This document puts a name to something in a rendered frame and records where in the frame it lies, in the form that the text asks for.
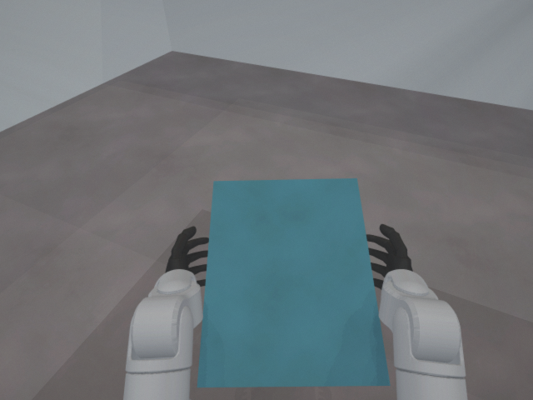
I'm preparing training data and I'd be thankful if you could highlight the robot right hand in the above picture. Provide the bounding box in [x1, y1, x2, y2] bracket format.
[366, 224, 413, 290]

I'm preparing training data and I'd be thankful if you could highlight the left robot forearm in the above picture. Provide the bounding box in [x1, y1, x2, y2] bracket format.
[123, 269, 203, 400]

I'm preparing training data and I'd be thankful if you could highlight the right robot forearm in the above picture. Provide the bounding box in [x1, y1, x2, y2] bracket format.
[378, 269, 467, 400]

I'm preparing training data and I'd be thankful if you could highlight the robot left hand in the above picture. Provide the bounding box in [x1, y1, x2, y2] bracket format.
[165, 226, 209, 287]

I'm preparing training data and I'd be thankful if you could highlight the carton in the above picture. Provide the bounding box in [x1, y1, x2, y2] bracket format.
[197, 178, 390, 388]

